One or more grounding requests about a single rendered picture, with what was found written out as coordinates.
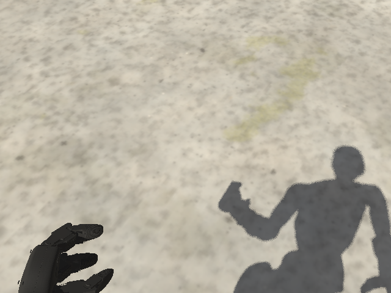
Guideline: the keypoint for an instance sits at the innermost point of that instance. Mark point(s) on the left robot hand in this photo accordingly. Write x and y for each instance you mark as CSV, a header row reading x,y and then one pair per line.
x,y
48,265

